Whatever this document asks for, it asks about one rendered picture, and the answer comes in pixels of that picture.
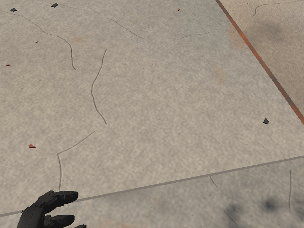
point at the left robot hand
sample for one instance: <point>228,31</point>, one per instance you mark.
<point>35,216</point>

